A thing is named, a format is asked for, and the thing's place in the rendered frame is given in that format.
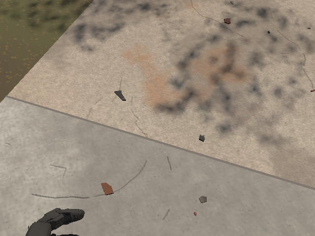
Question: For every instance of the robot left hand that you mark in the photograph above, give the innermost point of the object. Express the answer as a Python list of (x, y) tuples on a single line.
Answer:
[(53, 220)]

